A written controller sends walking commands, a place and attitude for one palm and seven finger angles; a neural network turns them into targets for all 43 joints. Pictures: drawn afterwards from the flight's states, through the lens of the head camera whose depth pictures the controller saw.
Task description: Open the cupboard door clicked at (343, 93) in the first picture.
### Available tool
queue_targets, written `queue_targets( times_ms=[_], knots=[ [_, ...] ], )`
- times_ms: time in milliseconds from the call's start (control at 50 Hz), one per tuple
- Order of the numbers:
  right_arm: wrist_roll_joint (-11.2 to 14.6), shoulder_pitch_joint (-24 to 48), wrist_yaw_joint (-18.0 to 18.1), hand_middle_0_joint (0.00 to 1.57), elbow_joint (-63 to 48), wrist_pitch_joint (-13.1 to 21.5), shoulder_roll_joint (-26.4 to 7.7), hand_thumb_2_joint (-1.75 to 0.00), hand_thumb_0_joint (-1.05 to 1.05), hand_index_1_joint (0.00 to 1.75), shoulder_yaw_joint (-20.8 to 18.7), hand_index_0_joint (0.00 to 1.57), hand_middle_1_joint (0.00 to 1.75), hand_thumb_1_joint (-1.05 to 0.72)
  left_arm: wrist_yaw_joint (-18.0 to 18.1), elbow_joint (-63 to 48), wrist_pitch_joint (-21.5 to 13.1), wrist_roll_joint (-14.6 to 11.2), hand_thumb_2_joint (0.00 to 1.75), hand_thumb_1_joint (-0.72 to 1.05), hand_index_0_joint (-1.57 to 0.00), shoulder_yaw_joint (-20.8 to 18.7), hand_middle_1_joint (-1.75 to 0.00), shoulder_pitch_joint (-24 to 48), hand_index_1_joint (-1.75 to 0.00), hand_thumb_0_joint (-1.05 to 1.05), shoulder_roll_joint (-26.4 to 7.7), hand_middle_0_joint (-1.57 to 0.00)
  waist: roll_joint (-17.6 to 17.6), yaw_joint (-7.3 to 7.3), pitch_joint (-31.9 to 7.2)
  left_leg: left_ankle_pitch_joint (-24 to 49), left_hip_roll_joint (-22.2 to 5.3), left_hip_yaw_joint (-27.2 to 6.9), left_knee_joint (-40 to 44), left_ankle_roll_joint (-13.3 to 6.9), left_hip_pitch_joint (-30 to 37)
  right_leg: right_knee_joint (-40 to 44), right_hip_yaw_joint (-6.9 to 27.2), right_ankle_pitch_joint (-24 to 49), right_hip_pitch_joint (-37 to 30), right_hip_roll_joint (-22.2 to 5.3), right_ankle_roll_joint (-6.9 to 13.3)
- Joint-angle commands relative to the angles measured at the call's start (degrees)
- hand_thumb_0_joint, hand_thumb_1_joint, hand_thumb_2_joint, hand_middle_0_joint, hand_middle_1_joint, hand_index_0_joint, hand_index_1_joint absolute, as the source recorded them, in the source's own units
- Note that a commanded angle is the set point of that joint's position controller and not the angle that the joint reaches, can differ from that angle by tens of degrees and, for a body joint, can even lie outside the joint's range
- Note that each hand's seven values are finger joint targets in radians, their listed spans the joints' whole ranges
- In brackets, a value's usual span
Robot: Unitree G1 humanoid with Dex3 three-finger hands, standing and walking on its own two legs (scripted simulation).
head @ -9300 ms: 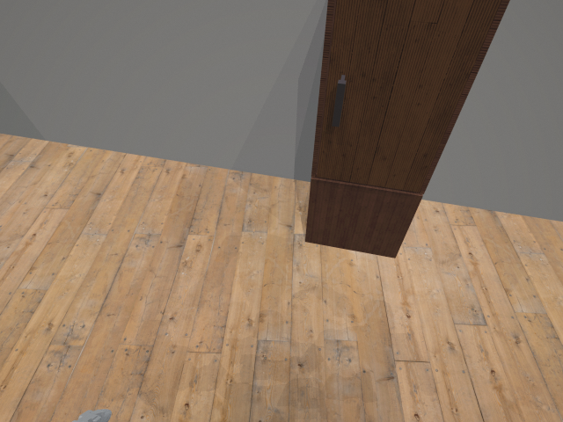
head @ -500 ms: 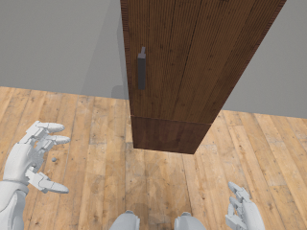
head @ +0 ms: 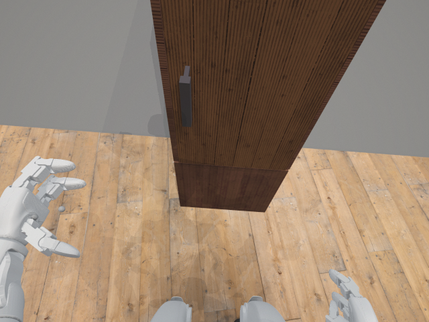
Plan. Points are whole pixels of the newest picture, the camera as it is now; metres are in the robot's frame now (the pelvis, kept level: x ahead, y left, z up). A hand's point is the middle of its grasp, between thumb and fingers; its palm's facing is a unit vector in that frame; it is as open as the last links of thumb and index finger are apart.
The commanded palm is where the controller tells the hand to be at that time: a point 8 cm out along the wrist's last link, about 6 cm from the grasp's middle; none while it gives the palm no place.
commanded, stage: raise the hand with hooked fingers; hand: left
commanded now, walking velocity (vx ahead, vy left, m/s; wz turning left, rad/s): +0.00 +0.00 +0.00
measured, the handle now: (187, 97) +0.57 +0.10 +0.04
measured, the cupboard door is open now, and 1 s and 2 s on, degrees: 0 0 0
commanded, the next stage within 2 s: move the hooked fingers beside the handle in 0.24 s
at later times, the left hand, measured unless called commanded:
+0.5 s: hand (68, 206) +0.29 +0.26 +0.05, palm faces +0.00 -1.00 -0.02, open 14.0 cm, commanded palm +0.28 +0.31 +0.05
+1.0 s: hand (104, 165) +0.38 +0.23 +0.04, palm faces -0.01 -1.00 -0.01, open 14.0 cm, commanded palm +0.36 +0.28 +0.05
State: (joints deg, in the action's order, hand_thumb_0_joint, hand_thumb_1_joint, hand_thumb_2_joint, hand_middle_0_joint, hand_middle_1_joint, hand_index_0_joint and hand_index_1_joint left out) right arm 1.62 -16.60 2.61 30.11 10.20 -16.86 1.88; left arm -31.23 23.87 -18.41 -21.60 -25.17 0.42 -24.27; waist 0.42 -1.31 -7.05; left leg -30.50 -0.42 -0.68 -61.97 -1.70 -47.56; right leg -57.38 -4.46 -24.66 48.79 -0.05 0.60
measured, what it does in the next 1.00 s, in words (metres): stands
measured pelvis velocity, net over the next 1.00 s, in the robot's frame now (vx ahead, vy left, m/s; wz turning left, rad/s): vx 0.00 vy -0.01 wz -0.01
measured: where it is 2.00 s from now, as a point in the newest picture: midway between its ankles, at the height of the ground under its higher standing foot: outside the picture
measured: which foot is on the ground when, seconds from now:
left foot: down 0.00-1.00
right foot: down 0.00-1.00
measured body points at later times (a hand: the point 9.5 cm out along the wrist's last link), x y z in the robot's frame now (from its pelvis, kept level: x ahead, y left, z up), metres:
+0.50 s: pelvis -0.01 -0.01 +0.00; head +0.07 +0.01 +0.44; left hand +0.29 +0.32 +0.05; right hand +0.16 -0.25 -0.09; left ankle -0.01 +0.10 -0.67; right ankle +0.03 -0.12 -0.67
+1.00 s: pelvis +0.00 -0.01 +0.00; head +0.09 +0.01 +0.43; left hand +0.37 +0.29 +0.05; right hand +0.10 -0.27 -0.11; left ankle -0.01 +0.10 -0.67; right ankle +0.03 -0.12 -0.67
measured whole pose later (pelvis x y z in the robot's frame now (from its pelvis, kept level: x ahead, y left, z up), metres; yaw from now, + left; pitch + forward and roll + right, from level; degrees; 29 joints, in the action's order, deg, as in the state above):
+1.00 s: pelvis +0.00 -0.01 +0.00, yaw +0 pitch +18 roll -2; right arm 1.6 -17.9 3.0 33.7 5.2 -16.0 2.2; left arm -24.8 41.6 -20.6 -15.1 -22.7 21.6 -24.2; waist 0.4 -3.7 -7.2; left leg -30.0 -0.7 -0.2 -62.5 -1.1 -50.9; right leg -58.8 -3.9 -24.4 52.8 0.3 1.2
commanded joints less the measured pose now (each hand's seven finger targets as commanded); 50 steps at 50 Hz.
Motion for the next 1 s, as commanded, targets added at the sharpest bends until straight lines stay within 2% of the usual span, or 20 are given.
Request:
queue_targets(
  times_ms=[0,60,140,240,320,380,400,440,480,540,580,600,660,700,760,800,840,880,900,980],
  knots=[
    [0.2,0.1,0.5,0.2,-7.8,2.7,-8.1,-0.9,0.0,0.3,-3.9,0.2,0.3,-0.9,0.5,-12.5,-4.9,-1.1,0.3,-0.5,-0.3,-5.9,-1.2,8.3,-1.2,0.0,-15.1,-0.3,6.4,1.14,-17.4,24.0,0.6,-1.7,9.6,1.3,8.5,5.1,1.9,13.8,-13.6,1.7,1.5],
    [0.3,0.4,0.5,0.2,-7.8,2.6,-7.9,-0.9,0.0,0.3,-4.0,0.2,0.3,-0.9,0.9,-13.6,-5.1,-0.9,0.3,-0.5,-0.3,-5.7,-1.2,7.6,-1.2,0.0,-15.0,-0.3,7.3,1.1,-17.8,23.4,0.5,-1.6,9.9,1.3,9.2,5.4,1.8,13.3,-13.6,1.6,1.3],
    [0.4,0.7,0.7,0.2,-7.6,2.4,-7.9,-0.9,0.0,0.3,-3.8,0.2,0.3,-0.9,0.6,-11.7,-4.8,-1.5,0.3,-0.5,-0.3,-5.4,-1.2,7.5,-1.2,0.0,-14.1,-0.3,5.0,0.49,-16.4,21.3,0.6,-1.6,9.9,1.1,7.9,6.0,2.0,12.6,-13.7,1.6,1.1],
    [0.6,1.0,1.0,0.2,-7.8,2.3,-7.9,-0.9,0.0,0.3,-3.5,0.2,0.3,-0.9,0.1,-9.5,-4.3,-1.2,0.3,-0.5,-0.3,-4.2,-1.2,8.2,-1.2,0.0,-13.1,-0.3,4.6,0.36,-14.8,18.2,0.8,-1.7,10.5,0.9,7.0,6.6,2.1,10.1,-13.1,1.5,1.2],
    [0.5,1.1,1.1,0.2,-7.8,2.4,-7.9,-0.9,0.0,0.3,-3.4,0.2,0.3,-0.9,-0.2,-10.3,-4.8,-1.2,0.3,-0.5,-0.3,-4.7,-1.2,9.3,-1.2,0.0,-14.2,-0.3,4.5,0.48,-16.0,18.3,0.8,-1.9,10.4,0.9,7.3,6.3,2.1,10.1,-13.6,1.6,1.3],
    [0.5,1.0,1.7,0.2,-6.7,2.6,-7.9,-0.9,0.0,0.3,-3.3,0.2,0.3,-0.9,0.3,-8.6,-5.0,-1.1,0.3,-0.5,-0.3,-2.3,-1.2,16.3,-1.2,0.0,-12.0,-0.3,2.9,-1.25,-13.3,15.3,0.7,-2.0,9.4,0.6,5.6,6.5,2.4,7.8,-10.7,1.7,1.2],
    [0.5,0.8,1.8,0.2,-6.2,2.6,-8.1,-0.9,0.0,0.3,-3.2,0.2,0.3,-0.9,0.4,-7.9,-5.1,-0.5,0.3,-0.5,-0.3,-2.8,-1.2,18.3,-1.2,0.0,-13.4,-0.3,3.8,-1.23,-14.4,14.6,0.7,-1.9,9.2,0.6,5.4,6.4,2.8,7.1,-10.9,1.4,1.1],
    [0.6,0.8,2.0,0.2,-5.9,2.7,-7.9,-0.9,0.0,0.3,-3.2,0.2,0.3,-0.9,0.6,-6.8,-5.1,0.4,0.3,-0.5,-0.3,-1.1,-1.2,20.5,-1.2,0.0,-12.3,-0.3,4.7,-1.37,-14.9,14.2,0.7,-2.0,9.5,0.6,6.1,6.4,2.8,6.6,-10.4,1.2,1.1],
    [0.4,0.4,2.1,0.2,-5.7,2.6,-8.1,-0.9,0.0,0.3,-3.3,0.2,0.3,-0.9,0.9,-6.2,-5.0,0.8,0.3,-0.5,-0.3,-2.1,-1.2,21.3,-1.2,0.0,-14.2,-0.3,4.4,-0.79,-16.4,15.2,0.7,-1.9,9.2,0.5,6.0,6.1,3.2,7.6,-11.6,1.2,1.3],
    [0.5,0.4,2.0,0.2,-5.5,2.1,-7.8,-0.9,0.0,0.3,-3.2,0.2,0.3,-0.9,1.8,-6.0,-4.7,2.0,0.3,-0.5,-0.3,-1.2,-1.2,24.3,-1.2,0.0,-14.1,-0.3,6.5,-0.79,-17.9,16.8,0.6,-1.8,9.7,0.8,7.2,5.8,3.0,9.2,-11.8,1.0,1.2],
    [0.3,0.0,1.7,0.2,-5.8,1.8,-7.8,-0.9,0.0,0.3,-3.2,0.2,0.3,-0.9,2.9,-5.0,-4.4,1.9,0.3,-0.5,-0.3,-2.2,-1.2,23.1,-1.2,0.0,-14.6,-0.3,4.8,-0.14,-18.7,18.1,0.6,-1.9,9.7,0.8,6.7,5.6,2.9,10.5,-13.1,1.1,1.3],
    [0.4,-0.1,1.6,0.2,-5.5,1.5,-7.7,-0.9,0.0,0.3,-3.2,0.2,0.3,-0.9,3.2,-3.8,-4.3,2.3,0.3,-0.5,-0.3,-1.5,-1.2,24.3,-1.2,0.0,-13.7,-0.3,4.8,-0.71,-18.3,18.1,0.5,-1.7,9.7,0.9,6.9,5.6,2.9,10.9,-12.5,1.1,1.0],
    [0.5,-0.4,1.3,0.2,-5.6,0.5,-7.6,-0.9,0.0,0.3,-3.1,0.2,0.3,-0.9,4.7,-1.3,-3.9,3.0,0.3,-0.5,-0.3,-1.3,-1.2,25.7,-1.2,0.0,-13.4,-0.3,4.3,-0.63,-17.5,16.8,0.6,-1.3,9.9,0.8,5.0,5.9,3.2,10.4,-13.0,0.9,0.9],
    [0.4,-1.2,1.3,0.2,-5.1,-0.1,-7.8,-0.9,0.0,0.3,-3.2,0.2,0.3,-0.9,5.2,0.6,-4.0,3.6,0.3,-0.5,-0.3,-2.2,-1.2,28.2,-1.2,0.0,-14.7,-0.3,2.1,-1.08,-18.0,16.7,0.5,-1.0,9.4,0.5,3.9,5.8,3.6,10.9,-13.6,1.0,0.7],
    [0.3,-1.7,1.1,0.2,-5.1,-0.8,-7.6,-0.9,0.0,0.3,-3.5,0.2,0.3,-0.9,5.6,0.5,-4.9,4.2,0.3,-0.5,-0.3,-1.5,-1.2,29.5,-1.2,0.0,-14.2,-0.3,4.8,-0.95,-19.7,18.2,0.5,-0.6,9.5,0.6,5.0,5.7,3.9,12.5,-14.0,0.8,0.8],
    [0.2,-2.4,0.9,0.2,-4.4,-1.3,-7.8,-0.9,0.0,0.3,-3.5,0.2,0.3,-0.9,5.7,1.4,-5.5,4.3,0.3,-0.5,-0.3,-2.5,-1.2,30.9,-1.2,0.0,-15.4,-0.3,4.2,-1.17,-20.5,19.9,0.3,-0.7,9.0,0.6,5.2,5.2,3.9,14.5,-14.5,1.0,0.9],
    [0.3,-2.6,0.9,0.2,-4.2,-1.8,-7.7,-0.9,0.0,0.3,-3.5,0.2,0.3,-0.9,5.7,3.1,-5.6,4.6,0.3,-0.5,-0.3,-0.1,-1.2,32.6,-1.2,0.0,-12.9,-0.3,3.8,-2.0,-19.5,19.2,0.2,-0.7,9.2,0.6,5.0,5.3,3.6,13.7,-13.0,1.1,0.8],
    [0.2,-3.2,1.1,0.2,-3.4,-2.2,-8.0,-0.9,0.0,0.3,-3.6,0.2,0.3,-0.9,5.9,5.0,-5.9,4.8,0.3,-0.5,-0.3,-0.3,-1.2,36.3,-1.2,0.0,-13.8,-0.3,3.0,-2.58,-19.4,18.5,0.2,-0.8,8.4,0.4,4.2,5.0,3.8,13.2,-12.2,1.1,0.8],
    [0.1,-3.6,1.1,0.2,-2.9,-2.5,-8.1,-0.9,0.0,0.3,-3.7,0.2,0.3,-0.9,6.1,5.6,-6.1,5.1,0.3,-0.5,-0.3,-1.5,-1.2,37.8,-1.2,0.0,-15.2,-0.3,3.2,-2.53,-20.1,18.4,0.1,-0.8,8.5,0.4,4.4,5.1,3.9,13.3,-12.4,1.1,0.7],
    [-0.1,-4.7,0.9,0.2,-2.3,-3.2,-8.0,-0.9,0.0,0.3,-3.9,0.2,0.3,-0.9,6.6,6.7,-6.8,5.8,0.3,-0.5,-0.3,-0.9,-1.2,40.1,-1.2,0.0,-15.0,-0.3,4.5,-2.42,-22.7,21.9,0.1,-1.0,8.0,0.5,6.0,4.3,3.8,16.1,-12.8,1.1,1.0]
  ],
)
